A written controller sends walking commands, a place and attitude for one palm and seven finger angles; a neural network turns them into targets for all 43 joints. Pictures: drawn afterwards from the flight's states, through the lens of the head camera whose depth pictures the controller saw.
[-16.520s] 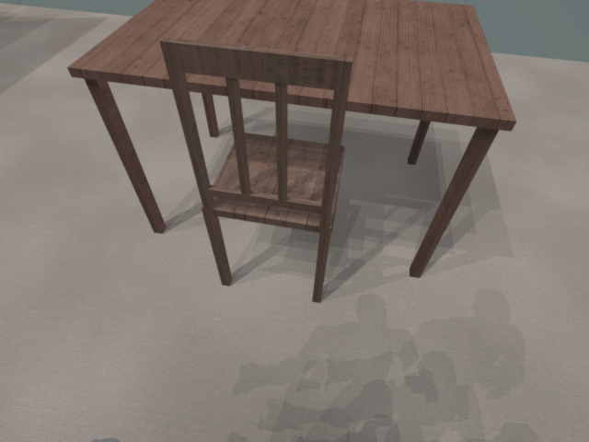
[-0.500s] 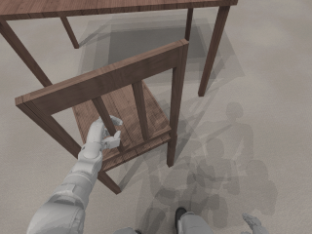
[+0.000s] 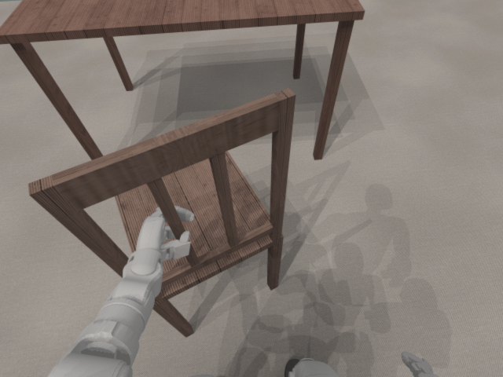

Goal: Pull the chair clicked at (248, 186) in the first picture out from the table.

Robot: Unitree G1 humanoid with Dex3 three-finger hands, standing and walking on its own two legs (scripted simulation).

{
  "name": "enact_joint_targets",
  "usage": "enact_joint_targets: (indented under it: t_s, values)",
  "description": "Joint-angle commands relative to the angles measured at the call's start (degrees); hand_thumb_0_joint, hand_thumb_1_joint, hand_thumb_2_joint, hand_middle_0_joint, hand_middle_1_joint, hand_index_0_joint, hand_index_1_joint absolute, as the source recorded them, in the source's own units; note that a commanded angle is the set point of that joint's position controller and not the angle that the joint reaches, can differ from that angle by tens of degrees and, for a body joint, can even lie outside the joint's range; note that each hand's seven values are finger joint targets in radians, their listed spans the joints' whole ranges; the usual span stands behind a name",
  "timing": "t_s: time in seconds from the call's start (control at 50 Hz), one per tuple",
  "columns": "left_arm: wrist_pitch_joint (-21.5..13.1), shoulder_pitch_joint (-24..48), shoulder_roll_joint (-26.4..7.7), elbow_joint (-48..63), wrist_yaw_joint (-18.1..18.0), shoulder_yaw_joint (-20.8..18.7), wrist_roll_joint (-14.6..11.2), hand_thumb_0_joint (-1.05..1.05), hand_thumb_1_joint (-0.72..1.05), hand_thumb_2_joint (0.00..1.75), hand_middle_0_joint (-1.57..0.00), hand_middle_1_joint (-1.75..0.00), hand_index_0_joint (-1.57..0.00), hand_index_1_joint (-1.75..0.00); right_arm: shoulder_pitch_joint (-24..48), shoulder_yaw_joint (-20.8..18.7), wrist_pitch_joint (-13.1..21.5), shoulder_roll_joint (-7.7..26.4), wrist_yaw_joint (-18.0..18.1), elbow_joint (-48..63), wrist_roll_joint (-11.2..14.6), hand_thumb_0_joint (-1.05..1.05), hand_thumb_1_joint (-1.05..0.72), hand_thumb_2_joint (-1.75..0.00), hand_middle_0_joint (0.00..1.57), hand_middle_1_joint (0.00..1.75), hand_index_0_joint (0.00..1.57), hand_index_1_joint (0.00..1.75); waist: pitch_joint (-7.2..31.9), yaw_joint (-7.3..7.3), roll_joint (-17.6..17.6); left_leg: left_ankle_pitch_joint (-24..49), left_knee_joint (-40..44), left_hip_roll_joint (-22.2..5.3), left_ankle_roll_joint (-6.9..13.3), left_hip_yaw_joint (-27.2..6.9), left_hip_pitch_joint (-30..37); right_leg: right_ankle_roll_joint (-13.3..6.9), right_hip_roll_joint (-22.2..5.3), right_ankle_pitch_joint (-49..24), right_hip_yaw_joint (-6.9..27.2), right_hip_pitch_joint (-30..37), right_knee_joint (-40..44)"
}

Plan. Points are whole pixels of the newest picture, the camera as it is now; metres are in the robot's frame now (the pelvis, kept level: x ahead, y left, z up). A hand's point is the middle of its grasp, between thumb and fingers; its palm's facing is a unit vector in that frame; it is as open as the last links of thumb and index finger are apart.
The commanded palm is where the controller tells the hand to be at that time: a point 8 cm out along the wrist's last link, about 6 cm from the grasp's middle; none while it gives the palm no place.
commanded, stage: stop walking, hand still on the chair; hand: left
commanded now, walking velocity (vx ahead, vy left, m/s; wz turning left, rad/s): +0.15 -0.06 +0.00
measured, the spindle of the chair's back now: (178, 229) +0.38 +0.15 -0.06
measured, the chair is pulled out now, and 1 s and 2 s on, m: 0.56 0.59 0.59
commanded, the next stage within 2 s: open the thumb and straighten the fingers in 0.70 s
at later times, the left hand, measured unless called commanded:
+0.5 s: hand (181, 259) +0.31 +0.13 -0.05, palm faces -0.06 -0.96 -0.26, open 5.6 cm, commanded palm +0.30 +0.18 -0.03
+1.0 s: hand (179, 256) +0.32 +0.14 -0.04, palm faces -0.04 -0.97 -0.23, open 6.8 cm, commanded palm +0.30 +0.19 -0.03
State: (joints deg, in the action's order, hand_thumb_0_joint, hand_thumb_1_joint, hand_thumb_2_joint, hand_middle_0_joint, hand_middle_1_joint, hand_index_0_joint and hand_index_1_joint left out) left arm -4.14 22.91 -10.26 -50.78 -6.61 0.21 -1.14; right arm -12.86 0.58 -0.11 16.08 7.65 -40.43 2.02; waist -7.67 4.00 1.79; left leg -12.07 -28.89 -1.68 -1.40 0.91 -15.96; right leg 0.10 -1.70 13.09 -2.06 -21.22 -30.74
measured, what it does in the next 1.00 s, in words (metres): shifts its weight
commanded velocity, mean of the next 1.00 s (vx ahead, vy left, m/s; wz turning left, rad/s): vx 0.01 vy -0.01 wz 0.00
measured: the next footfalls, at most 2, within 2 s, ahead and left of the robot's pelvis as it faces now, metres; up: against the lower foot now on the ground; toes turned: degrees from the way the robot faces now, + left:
none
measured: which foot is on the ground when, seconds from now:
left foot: down 0.00-1.00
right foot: down 0.00-1.00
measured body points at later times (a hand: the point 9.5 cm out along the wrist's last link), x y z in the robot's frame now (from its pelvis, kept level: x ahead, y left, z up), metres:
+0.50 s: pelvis +0.04 +0.00 +0.01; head +0.05 -0.02 +0.45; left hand +0.31 +0.18 -0.03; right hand +0.17 -0.24 -0.11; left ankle +0.04 +0.14 -0.73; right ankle +0.09 -0.12 -0.73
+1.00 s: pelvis +0.05 +0.00 +0.00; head +0.07 -0.01 +0.45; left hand +0.32 +0.19 -0.03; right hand +0.20 -0.25 -0.10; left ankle +0.04 +0.14 -0.73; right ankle +0.09 -0.12 -0.73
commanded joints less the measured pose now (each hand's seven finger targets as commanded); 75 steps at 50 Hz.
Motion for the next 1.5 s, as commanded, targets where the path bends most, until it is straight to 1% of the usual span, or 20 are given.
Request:
enact_joint_targets:
  t_s: [0.0,0.1,0.22,0.46,0.54,0.58,0.78,0.8,0.82,0.86,0.9,0.98,1.02,1.08,1.14,1.2,1.26,1.38,1.44,1.48]
  values:
    - [-4.43,15.11,-7.85,14.94,0.63,-1.53,0.07,0.00,0.90,0.90,-0.50,-1.45,-0.50,-1.45,1.37,-1.45,1.92,4.70,0.19,6.99,-0.31,0.00,-0.90,-0.90,0.20,0.30,0.20,0.30,21.55,-2.45,0.15,-9.18,8.08,-4.88,4.02,-5.41,4.36,0.20,-2.99,11.48,3.94,10.86,6.23]
    - [-4.38,10.56,-7.20,15.86,0.69,-0.76,0.50,0.00,0.90,0.90,-0.50,-1.45,-0.50,-1.45,2.81,-0.85,2.46,3.50,-0.07,6.72,-0.46,0.00,-0.90,-0.90,0.20,0.30,0.20,0.30,15.63,-2.87,-0.19,-9.30,7.75,-3.73,3.16,-3.89,3.97,-1.11,-4.94,14.35,6.15,7.27,11.03]
    - [-4.56,5.01,-7.32,18.79,0.06,-1.02,0.64,0.00,0.90,0.90,-0.50,-1.45,-0.50,-1.45,3.30,-0.67,3.31,3.14,0.08,6.57,-0.65,0.00,-0.90,-0.90,0.20,0.30,0.20,0.30,15.46,-3.45,-3.40,-6.71,8.13,-3.76,3.03,-3.51,5.28,-0.91,-5.06,11.78,6.49,7.41,12.05]
    - [-3.77,-4.41,-6.07,26.39,0.43,0.51,0.36,0.00,0.90,0.90,-0.50,-1.45,-0.50,-1.45,5.32,-0.82,3.58,3.28,0.12,7.55,-0.89,0.00,-0.90,-0.90,0.20,0.30,0.20,0.30,19.80,-3.28,-1.26,14.68,6.79,-4.82,1.94,-2.96,10.08,-1.32,-5.34,-16.37,3.79,13.66,5.98]
    - [-3.37,-5.83,-4.99,27.84,0.52,1.12,0.14,0.00,0.90,0.90,-0.50,-1.45,-0.50,-1.45,5.82,-0.78,2.78,2.87,0.00,8.39,-0.90,0.00,-0.90,-0.90,0.20,0.30,0.20,0.30,19.92,-3.25,-3.53,12.98,6.56,-4.49,1.65,-2.65,10.32,-1.60,-5.83,-16.46,4.42,13.85,6.80]
    - [-3.10,-6.60,-5.38,28.14,0.33,0.90,0.20,0.00,0.90,0.90,-0.50,-1.45,-0.50,-1.45,5.95,-0.77,2.45,2.99,0.04,8.23,-0.95,0.00,-0.90,-0.90,0.20,0.30,0.20,0.30,18.72,-3.23,-0.66,12.79,7.02,-4.37,1.62,-2.57,10.12,-1.65,-5.73,-15.51,4.29,13.17,7.11]
    - [-2.23,-10.76,-5.74,30.92,0.10,0.39,-0.01,0.00,0.90,0.90,-0.50,-1.45,-0.50,-1.45,6.81,-0.67,1.18,2.59,-0.22,9.74,-1.07,0.00,-0.90,-0.90,0.20,0.30,0.20,0.30,17.95,-3.58,-1.93,9.55,7.70,-4.15,1.79,-2.66,9.72,-1.48,-5.95,-11.95,4.27,13.68,9.57]
    - [0.43,-15.09,-2.16,26.15,1.60,3.46,0.07,0.00,0.78,0.84,-0.50,-1.45,-0.50,-1.45,4.77,-1.66,1.62,5.13,-2.44,9.33,1.43,0.00,-0.90,-0.90,0.20,0.30,0.20,0.30,16.88,0.43,-7.59,4.93,5.92,-1.34,1.93,-0.73,2.73,-0.90,-2.54,-9.60,-0.20,10.42,5.76]
    - [0.09,-10.86,-4.86,33.04,2.23,0.79,-0.19,0.00,0.66,0.78,-0.50,-1.45,-0.50,-1.45,5.88,-1.87,2.34,5.18,-3.29,10.72,1.37,0.00,-0.90,-0.90,0.20,0.30,0.20,0.30,18.25,-1.08,-7.89,3.58,4.55,-0.65,2.22,-0.48,-0.13,-1.05,-2.13,-9.33,-0.11,10.30,4.79]
    - [0.32,-13.06,-6.10,36.96,2.66,0.38,0.09,0.00,0.42,0.67,-0.50,-1.45,-0.50,-1.45,6.34,-2.24,4.12,4.64,-4.17,11.73,1.15,0.00,-0.90,-0.90,0.20,0.30,0.20,0.30,19.09,-1.63,-1.49,0.70,2.76,0.16,2.07,-0.11,-1.61,-1.28,-2.06,-5.79,0.49,8.98,3.44]
    - [0.99,-12.66,-4.87,40.07,2.79,1.42,0.10,0.00,0.17,0.55,-0.50,-1.45,-0.50,-1.45,6.06,-2.11,5.71,4.41,-4.68,12.29,0.80,0.00,-0.90,-0.90,0.20,0.30,0.20,0.30,20.51,-1.34,0.85,0.69,0.80,0.59,2.22,-0.07,-2.34,-1.32,-1.69,-5.39,0.34,7.14,1.99]
    - [3.65,-16.29,-5.09,40.19,3.07,0.62,0.35,0.00,-0.31,0.32,-0.50,-1.45,-0.50,-1.45,4.79,-2.32,7.43,5.25,-4.98,12.85,0.49,0.00,-0.90,-0.90,0.20,0.30,0.20,0.30,21.18,-1.53,-2.27,-0.38,-1.90,0.80,2.26,-0.18,-6.38,-0.95,-1.26,-4.48,-0.23,5.08,-0.73]
    - [4.51,-15.52,-6.90,41.52,3.05,-1.33,0.61,0.00,-0.55,0.20,-0.45,-1.30,-0.45,-1.30,4.34,-2.42,8.09,5.56,-4.77,13.14,0.19,0.00,-0.90,-0.90,0.20,0.30,0.20,0.30,22.58,-1.88,-1.63,0.50,-3.04,1.00,2.12,-0.23,-7.30,-0.96,-1.32,-5.76,-0.32,4.81,-2.29]
    - [5.97,-16.35,-4.29,42.90,3.37,0.87,0.64,0.00,-0.55,0.20,-0.38,-1.09,-0.38,-1.09,4.10,-2.18,8.92,5.53,-4.53,13.83,0.08,0.00,-0.90,-0.90,0.20,0.30,0.20,0.30,22.16,-1.63,-0.91,0.14,-4.28,1.18,2.08,-0.18,-8.25,-0.81,-1.28,-4.74,-0.76,2.79,-3.47]
    - [6.87,-16.57,-4.92,44.56,3.18,-0.20,0.47,0.00,-0.55,0.20,-0.30,-0.87,-0.30,-0.87,3.23,-2.51,9.71,5.86,-4.16,14.12,-0.11,0.00,-0.90,-0.90,0.20,0.30,0.20,0.30,23.68,-1.66,-4.01,0.39,-5.52,1.15,2.15,-0.39,-8.96,-0.48,-1.14,-4.96,-0.96,2.21,-4.64]
    - [7.31,-18.50,-5.27,47.61,3.13,-0.37,0.66,0.00,-0.55,0.20,-0.22,-0.65,-0.22,-0.65,2.61,-2.46,10.47,5.86,-3.85,14.55,-0.29,0.00,-0.90,-0.90,0.20,0.30,0.20,0.30,25.30,-1.82,-2.79,3.09,-6.71,1.21,2.08,-0.42,-8.94,-0.65,-1.25,-8.05,-0.97,2.68,-6.14]
    - [8.24,-19.83,-4.76,48.10,2.89,0.30,1.14,0.00,-0.55,0.20,-0.15,-0.43,-0.15,-0.43,2.05,-2.44,10.88,5.98,-3.62,14.74,-0.40,0.00,-0.90,-0.90,0.20,0.30,0.20,0.30,23.87,-1.35,-4.65,3.38,-7.58,0.99,2.07,-0.84,-9.64,-0.61,-1.07,-7.73,-1.43,0.97,-6.77]
    - [9.35,-21.24,-5.69,52.53,2.82,0.14,1.67,0.00,-0.55,0.20,0.00,0.00,0.00,0.00,1.56,-2.26,11.36,5.74,-3.37,15.65,-0.60,0.00,-0.90,-0.90,0.20,0.30,0.20,0.30,25.04,-1.45,-1.86,4.45,-9.46,1.21,2.03,-0.84,-9.61,-0.60,-1.24,-8.07,-1.51,-0.35,-8.37]
    - [9.79,-22.51,-4.41,53.96,2.73,1.37,1.48,0.00,-0.55,0.20,0.00,0.00,0.00,0.00,1.29,-2.05,11.66,5.48,-3.27,16.10,-0.71,0.00,-0.90,-0.90,0.20,0.30,0.20,0.30,25.50,-1.24,-1.99,5.31,-10.29,1.28,1.99,-1.17,-9.48,-0.50,-1.24,-8.76,-1.89,-0.85,-9.11]
    - [10.48,-23.87,-4.85,52.95,2.87,0.98,1.51,0.00,-0.55,0.20,0.00,0.00,0.00,0.00,1.23,-1.93,11.51,5.75,-3.13,16.01,-0.72,0.00,-0.90,-0.90,0.20,0.30,0.20,0.30,24.11,-1.00,-4.57,4.43,-10.51,1.28,2.09,-1.35,-10.89,-0.40,-1.14,-8.43,-2.04,-1.16,-9.12]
